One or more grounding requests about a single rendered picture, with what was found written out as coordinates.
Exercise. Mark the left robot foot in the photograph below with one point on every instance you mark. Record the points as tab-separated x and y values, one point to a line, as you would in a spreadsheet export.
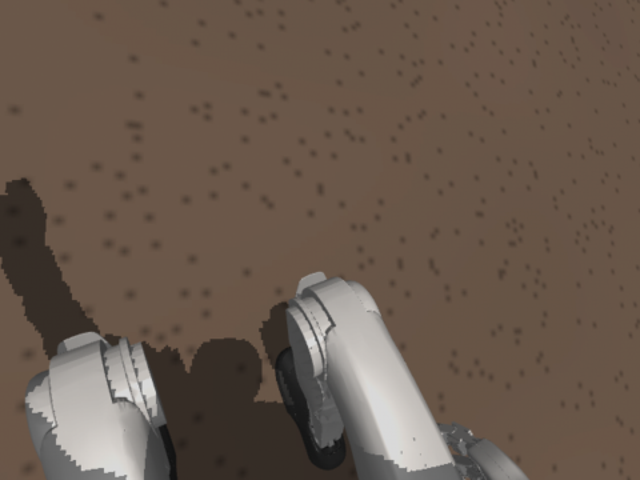
170	451

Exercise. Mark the right robot foot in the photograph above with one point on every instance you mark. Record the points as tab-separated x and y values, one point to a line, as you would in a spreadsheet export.
327	458

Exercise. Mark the right robot hand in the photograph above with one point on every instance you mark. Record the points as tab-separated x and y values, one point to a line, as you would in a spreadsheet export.
485	460

